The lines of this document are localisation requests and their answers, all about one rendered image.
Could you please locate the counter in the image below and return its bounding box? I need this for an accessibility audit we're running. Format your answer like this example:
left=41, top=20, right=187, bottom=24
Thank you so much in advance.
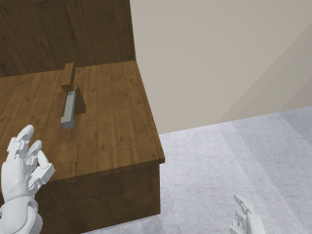
left=0, top=0, right=166, bottom=234

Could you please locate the robot right hand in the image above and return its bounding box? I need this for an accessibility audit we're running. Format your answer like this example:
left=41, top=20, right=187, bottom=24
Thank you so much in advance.
left=229, top=193, right=267, bottom=234

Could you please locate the robot left hand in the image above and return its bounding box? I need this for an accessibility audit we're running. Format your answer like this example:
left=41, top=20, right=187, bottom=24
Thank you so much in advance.
left=1, top=125, right=56, bottom=203

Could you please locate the robot left forearm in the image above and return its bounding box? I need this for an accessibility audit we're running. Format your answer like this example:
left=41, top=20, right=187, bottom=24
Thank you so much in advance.
left=0, top=196, right=43, bottom=234

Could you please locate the tap lever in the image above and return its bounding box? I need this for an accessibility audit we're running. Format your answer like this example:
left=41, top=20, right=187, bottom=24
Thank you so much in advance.
left=60, top=91, right=76, bottom=129

